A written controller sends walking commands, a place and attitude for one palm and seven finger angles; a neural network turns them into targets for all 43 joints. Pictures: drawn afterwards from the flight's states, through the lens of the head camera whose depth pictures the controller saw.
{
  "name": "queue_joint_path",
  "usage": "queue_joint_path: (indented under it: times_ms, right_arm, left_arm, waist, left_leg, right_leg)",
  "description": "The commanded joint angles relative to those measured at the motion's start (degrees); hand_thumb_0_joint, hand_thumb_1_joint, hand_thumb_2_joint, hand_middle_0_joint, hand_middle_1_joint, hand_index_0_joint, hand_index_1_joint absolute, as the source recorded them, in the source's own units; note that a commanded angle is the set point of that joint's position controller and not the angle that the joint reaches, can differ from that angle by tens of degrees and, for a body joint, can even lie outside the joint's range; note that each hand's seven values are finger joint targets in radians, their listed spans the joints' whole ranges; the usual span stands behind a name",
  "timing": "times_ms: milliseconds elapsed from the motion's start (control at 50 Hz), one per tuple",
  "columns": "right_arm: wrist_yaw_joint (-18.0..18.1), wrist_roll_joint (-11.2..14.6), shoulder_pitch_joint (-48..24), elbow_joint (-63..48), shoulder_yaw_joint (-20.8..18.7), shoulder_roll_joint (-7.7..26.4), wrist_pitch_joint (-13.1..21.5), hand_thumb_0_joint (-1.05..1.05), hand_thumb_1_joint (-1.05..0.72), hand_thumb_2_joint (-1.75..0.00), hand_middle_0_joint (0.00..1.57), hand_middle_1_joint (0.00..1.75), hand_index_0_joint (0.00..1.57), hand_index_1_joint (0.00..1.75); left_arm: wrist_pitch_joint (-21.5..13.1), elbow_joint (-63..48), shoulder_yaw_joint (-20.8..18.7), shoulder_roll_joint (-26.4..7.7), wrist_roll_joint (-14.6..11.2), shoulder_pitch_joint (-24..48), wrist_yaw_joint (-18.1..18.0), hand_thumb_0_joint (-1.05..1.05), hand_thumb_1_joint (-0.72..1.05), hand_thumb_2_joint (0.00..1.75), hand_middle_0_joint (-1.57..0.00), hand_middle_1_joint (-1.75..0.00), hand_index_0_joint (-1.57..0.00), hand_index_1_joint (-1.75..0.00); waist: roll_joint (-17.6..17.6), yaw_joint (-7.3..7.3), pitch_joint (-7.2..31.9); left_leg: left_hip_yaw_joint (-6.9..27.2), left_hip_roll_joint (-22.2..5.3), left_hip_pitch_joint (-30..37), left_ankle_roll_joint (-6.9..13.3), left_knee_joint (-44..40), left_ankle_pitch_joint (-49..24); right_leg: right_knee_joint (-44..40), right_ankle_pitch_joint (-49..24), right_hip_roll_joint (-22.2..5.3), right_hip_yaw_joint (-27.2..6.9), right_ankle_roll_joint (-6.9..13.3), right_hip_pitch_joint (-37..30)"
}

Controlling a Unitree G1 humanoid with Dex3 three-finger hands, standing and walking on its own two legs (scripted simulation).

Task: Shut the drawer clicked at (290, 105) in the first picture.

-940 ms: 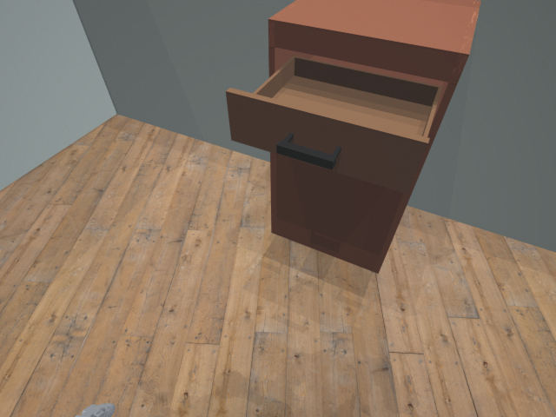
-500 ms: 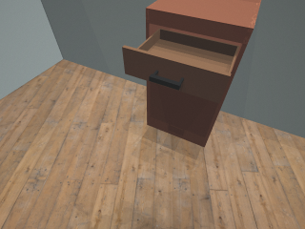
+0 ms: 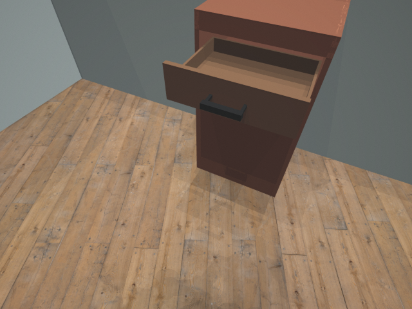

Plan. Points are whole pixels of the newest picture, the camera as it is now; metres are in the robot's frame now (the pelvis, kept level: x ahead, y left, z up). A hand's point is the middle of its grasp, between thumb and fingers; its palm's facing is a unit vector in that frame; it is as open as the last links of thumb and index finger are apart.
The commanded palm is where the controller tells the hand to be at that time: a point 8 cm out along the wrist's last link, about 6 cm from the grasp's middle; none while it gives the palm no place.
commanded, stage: look at it before walking up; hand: left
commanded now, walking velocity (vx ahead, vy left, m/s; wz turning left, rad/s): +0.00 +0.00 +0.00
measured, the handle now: (223, 106) +0.67 -0.02 +0.01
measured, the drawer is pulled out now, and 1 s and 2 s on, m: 0.27 0.27 0.27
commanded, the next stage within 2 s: turn to face it in 0.50 s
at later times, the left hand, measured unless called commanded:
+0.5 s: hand out of the picture +0.09 +0.24 -0.16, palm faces -0.03 -0.94 -0.33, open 7.4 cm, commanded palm none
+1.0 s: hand out of the picture +0.08 +0.18 -0.18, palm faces -0.15 -0.95 -0.29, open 7.4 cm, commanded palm none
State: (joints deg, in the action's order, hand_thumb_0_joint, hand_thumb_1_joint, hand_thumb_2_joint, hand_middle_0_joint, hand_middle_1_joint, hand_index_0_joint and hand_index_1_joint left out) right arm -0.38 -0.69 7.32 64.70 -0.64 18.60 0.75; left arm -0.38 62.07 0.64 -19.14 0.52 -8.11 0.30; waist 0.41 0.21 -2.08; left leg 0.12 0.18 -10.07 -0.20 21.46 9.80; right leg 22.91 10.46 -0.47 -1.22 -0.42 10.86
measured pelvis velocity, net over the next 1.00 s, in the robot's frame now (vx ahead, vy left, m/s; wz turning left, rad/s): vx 0.00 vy -0.03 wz -0.19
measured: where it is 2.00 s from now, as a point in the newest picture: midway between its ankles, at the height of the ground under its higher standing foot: outside the picture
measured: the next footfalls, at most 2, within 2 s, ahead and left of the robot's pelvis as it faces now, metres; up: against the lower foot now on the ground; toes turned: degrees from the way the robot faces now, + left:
left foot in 1.56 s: +0.03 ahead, +0.11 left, +0.00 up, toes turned -21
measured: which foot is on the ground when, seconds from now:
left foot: down 0.00-1.00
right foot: down 0.00-1.00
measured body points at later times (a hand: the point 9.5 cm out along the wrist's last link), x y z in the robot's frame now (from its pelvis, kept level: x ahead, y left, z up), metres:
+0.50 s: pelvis +0.02 +0.00 +0.00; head +0.03 +0.00 +0.45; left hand +0.09 +0.29 -0.13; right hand +0.10 -0.30 -0.13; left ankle +0.02 +0.12 -0.74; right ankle +0.02 -0.12 -0.74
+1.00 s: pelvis +0.00 -0.03 -0.03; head +0.03 -0.06 +0.42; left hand +0.08 +0.23 -0.16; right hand +0.03 -0.29 -0.18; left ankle +0.02 +0.12 -0.74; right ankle +0.00 -0.11 -0.75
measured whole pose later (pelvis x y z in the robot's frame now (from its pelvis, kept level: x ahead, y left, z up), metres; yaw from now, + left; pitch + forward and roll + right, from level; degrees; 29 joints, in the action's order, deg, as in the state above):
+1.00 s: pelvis +0.00 -0.03 -0.03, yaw -11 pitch -2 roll +3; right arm 0.8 -1.0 8.2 57.5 -2.8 13.3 -1.7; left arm 2.8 55.3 -1.9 -13.6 1.0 -13.1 0.9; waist -0.1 -1.9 -6.0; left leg -9.3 -4.9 -14.1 -2.4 36.2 19.1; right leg 40.9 19.3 0.6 -0.6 0.7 19.2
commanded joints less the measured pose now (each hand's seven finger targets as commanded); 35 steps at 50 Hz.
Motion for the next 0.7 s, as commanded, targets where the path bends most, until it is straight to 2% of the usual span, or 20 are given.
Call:
queue_joint_path:
  times_ms: [0,160,420,540,600,620,660,680]
  right_arm:
    - [0.91,0.17,-2.76,-3.65,-1.98,12.12,1.39,0.0,-0.9,-0.9,0.2,0.3,0.2,0.3]
    - [1.04,0.22,-3.42,-3.73,-1.95,12.09,1.52,0.0,-0.9,-0.9,0.2,0.3,0.2,0.3]
    - [1.07,0.25,-4.17,-3.58,-1.73,12.06,1.38,0.0,-0.9,-0.9,0.2,0.3,0.2,0.3]
    - [1.25,0.22,-4.05,-3.56,-1.75,11.96,1.44,0.0,-0.9,-0.9,0.2,0.3,0.2,0.3]
    - [1.35,0.23,-4.12,-3.42,-1.85,12.21,1.44,0.0,-0.9,-0.9,0.2,0.3,0.2,0.3]
    - [1.47,0.18,-3.65,-3.53,-1.9,11.96,1.37,0.0,-0.9,-0.9,0.2,0.3,0.2,0.3]
    - [1.7,0.05,-0.86,-3.45,-1.35,6.84,0.61,0.0,-0.9,-0.9,0.2,0.3,0.2,0.3]
    - [1.84,0.08,0.3,-3.68,-1.24,5.65,0.14,0.0,-0.9,-0.9,0.2,0.3,0.2,0.3]
  left_arm:
    - [-1.23,-3.45,-2.49,-11.67,0.14,1.75,-0.91,0.0,0.9,0.9,-0.2,-0.3,-0.2,-0.3]
    - [-1.29,-3.43,-2.47,-11.62,0.19,2.01,-1.01,0.0,0.9,0.9,-0.2,-0.3,-0.2,-0.3]
    - [-1.36,-3.29,-2.47,-11.78,0.14,2.15,-0.94,0.0,0.9,0.9,-0.2,-0.3,-0.2,-0.3]
    - [-1.47,-3.17,-2.62,-11.73,0.09,1.86,-1.01,0.0,0.9,0.9,-0.2,-0.3,-0.2,-0.3]
    - [-1.41,-3.21,-2.69,-11.95,0.1,2.07,-0.99,0.0,0.9,0.9,-0.2,-0.3,-0.2,-0.3]
    - [-1.12,-3.53,-2.83,-11.71,0.1,2.1,-0.91,0.0,0.9,0.9,-0.2,-0.3,-0.2,-0.3]
    - [0.15,-3.44,-2.33,-7.14,0.07,-0.21,-1.15,0.0,0.9,0.9,-0.2,-0.3,-0.2,-0.3]
    - [0.74,-3.63,-2.24,-6.09,0.05,-1.1,-1.2,0.0,0.9,0.9,-0.2,-0.3,-0.2,-0.3]
  waist:
    - [-0.13,-0.15,3.63]
    - [-0.44,-0.18,4.3]
    - [-0.66,-0.21,4.29]
    - [-0.76,-0.11,5.76]
    - [-0.19,-0.07,5.03]
    - [-0.74,-0.04,4.46]
    - [-0.22,0.22,4.07]
    - [-0.3,0.25,3.47]
  left_leg:
    - [6.14,-6.72,1.13,1.81,-4.44,-1.1]
    - [5.76,-7.07,2.6,1.79,-4.44,-5.19]
    - [5.56,-6.95,3.49,1.55,-4.86,-5.17]
    - [5.23,-7.24,5.24,1.5,-4.36,-8.68]
    - [4.54,-7.44,5.6,1.33,-4.35,-8.11]
    - [3.79,-7.61,5.48,1.24,-3.51,-7.81]
    - [1.82,-7.77,5.62,0.48,-1.06,-8.67]
    - [0.93,-7.91,5.27,0.12,-0.21,-7.94]
  right_leg:
    - [-4.65,-0.11,-6.02,-6.14,2.15,-0.36]
    - [-4.08,-4.93,-6.1,-5.42,2.02,-1.69]
    - [-5.12,-5.06,-6.28,-5.54,1.98,-2.29]
    - [-4.61,-9.15,-6.29,-5.51,2.16,-3.36]
    - [-4.69,-9.59,-6.11,-6.06,2.24,-2.6]
    - [-4.14,-10.38,-6.05,-6.43,2.39,-1.84]
    - [-1.63,-13.44,-5.81,-7.03,1.97,0.19]
    - [-0.52,-13.84,-5.52,-7.45,1.82,1.36]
